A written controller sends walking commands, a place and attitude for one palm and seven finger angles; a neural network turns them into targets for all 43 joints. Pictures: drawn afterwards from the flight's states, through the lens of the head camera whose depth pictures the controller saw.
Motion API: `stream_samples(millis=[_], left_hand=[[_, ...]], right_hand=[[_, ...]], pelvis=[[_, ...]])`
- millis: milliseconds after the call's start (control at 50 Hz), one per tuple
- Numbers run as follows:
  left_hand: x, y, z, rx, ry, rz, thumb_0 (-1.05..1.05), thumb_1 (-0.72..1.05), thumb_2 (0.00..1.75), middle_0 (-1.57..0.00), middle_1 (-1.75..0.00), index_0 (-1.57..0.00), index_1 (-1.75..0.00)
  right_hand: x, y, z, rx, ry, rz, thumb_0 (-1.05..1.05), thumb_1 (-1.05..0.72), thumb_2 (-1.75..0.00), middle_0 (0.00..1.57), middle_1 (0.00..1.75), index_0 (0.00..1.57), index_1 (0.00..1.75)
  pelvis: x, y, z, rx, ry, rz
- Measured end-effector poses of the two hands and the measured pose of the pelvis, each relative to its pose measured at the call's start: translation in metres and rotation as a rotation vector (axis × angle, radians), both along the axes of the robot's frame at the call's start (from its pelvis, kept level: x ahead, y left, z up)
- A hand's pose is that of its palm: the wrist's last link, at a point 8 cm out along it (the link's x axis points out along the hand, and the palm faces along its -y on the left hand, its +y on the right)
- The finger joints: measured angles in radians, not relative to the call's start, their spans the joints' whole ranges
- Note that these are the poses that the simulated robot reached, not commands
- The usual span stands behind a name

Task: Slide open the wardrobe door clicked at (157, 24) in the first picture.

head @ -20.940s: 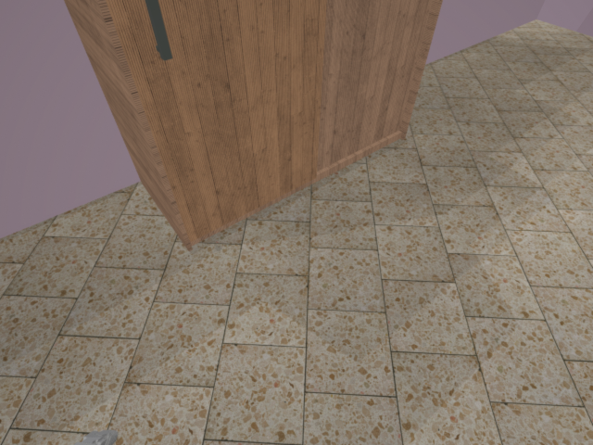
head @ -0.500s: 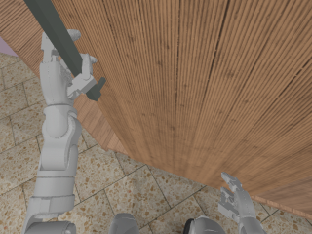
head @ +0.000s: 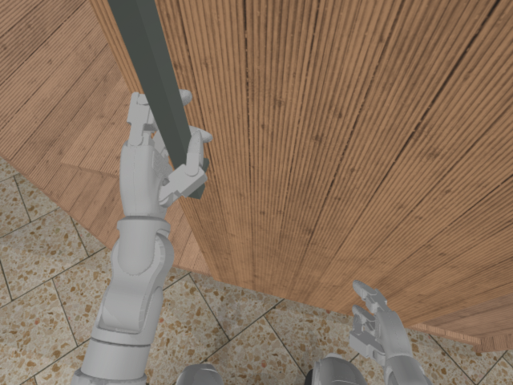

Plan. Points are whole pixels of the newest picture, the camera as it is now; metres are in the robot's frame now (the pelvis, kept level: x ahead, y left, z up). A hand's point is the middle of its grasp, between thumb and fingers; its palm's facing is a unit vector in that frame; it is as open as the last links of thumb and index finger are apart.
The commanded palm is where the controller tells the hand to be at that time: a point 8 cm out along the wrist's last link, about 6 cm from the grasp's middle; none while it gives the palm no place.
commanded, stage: step sideways, sliding the door along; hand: left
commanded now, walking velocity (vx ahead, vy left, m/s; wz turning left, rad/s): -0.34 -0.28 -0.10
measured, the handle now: (177, 100) +0.37 +0.17 +0.21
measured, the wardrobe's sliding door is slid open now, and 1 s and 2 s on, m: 0.39 0.52 0.52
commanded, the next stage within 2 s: stop walking and hold the door there in 0.90 s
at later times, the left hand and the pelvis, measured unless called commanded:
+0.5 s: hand (305, 190) +0.31 +0.02 +0.16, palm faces +0.18 -0.98 -0.01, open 6.9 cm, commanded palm +0.28 +0.00 +0.16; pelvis -0.07 -0.13 +0.00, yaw -4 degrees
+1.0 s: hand (315, 185) +0.32 +0.01 +0.16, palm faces +0.50 -0.86 -0.07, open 7.1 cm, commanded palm +0.28 +0.03 +0.14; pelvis -0.08 -0.27 +0.00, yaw -3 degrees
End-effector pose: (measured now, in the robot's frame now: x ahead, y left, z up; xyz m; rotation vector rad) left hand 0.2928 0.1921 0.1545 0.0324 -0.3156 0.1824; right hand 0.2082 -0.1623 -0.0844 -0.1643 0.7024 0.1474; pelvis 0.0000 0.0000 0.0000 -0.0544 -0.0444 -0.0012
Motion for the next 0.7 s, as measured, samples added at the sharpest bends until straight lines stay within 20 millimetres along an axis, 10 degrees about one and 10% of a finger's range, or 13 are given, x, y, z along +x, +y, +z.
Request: stream_samples(millis=[120, 320, 520, 700], left_hand=[[-0.003, -0.05, -0.001, 0.057, -0.014, 0.06, -0.02, 0.74, 0.84, -0.44, -1.4, -0.02, -1.27], [-0.006, -0.119, -0.001, 0.03, -0.015, -0.092, 0.0, 0.75, 0.81, -0.41, -1.4, -0.03, -1.3], [-0.009, -0.128, 0.004, -0.009, 0.052, 0.013, 0.01, 0.74, 0.84, -0.38, -1.4, -0.09, -1.32], [-0.012, -0.143, 0.006, 0.026, 0.076, 0.249, -0.02, 0.74, 0.87, -0.38, -1.4, -0.03, -1.28]], right_hand=[[-0.002, -0.054, -0.026, 0.057, -0.017, -0.025, 0.01, -0.9, -0.9, 0.2, 0.3, 0.2, 0.3], [-0.047, -0.157, -0.014, -0.111, 0.016, -0.228, 0.01, -0.91, -0.9, 0.2, 0.3, 0.2, 0.3], [-0.132, -0.207, -0.007, -0.137, 0.152, -0.231, 0.01, -0.91, -0.9, 0.19, 0.3, 0.2, 0.3], [-0.143, -0.267, -0.037, -0.044, 0.152, -0.201, 0.01, -0.9, -0.9, 0.2, 0.3, 0.2, 0.3]], pelvis=[[-0.005, -0.057, -0.018, 0.013, -0.01, 0.011], [-0.044, -0.085, -0.01, 0.073, 0.072, -0.023], [-0.068, -0.139, 0.003, -0.013, 0.033, -0.076], [-0.083, -0.22, -0.013, -0.015, 0.018, -0.062]])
